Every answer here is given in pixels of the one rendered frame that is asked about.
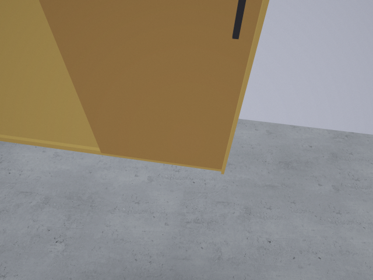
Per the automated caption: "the wardrobe door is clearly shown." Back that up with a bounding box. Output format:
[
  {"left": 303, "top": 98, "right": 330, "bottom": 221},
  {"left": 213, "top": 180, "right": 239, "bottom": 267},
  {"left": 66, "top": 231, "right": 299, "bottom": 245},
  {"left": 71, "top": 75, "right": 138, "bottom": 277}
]
[
  {"left": 0, "top": 0, "right": 99, "bottom": 148},
  {"left": 39, "top": 0, "right": 262, "bottom": 170}
]

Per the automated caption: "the handle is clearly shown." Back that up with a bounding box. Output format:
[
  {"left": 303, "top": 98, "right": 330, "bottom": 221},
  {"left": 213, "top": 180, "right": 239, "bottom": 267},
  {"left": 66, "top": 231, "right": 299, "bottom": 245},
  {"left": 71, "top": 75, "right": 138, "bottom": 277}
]
[{"left": 233, "top": 0, "right": 246, "bottom": 39}]

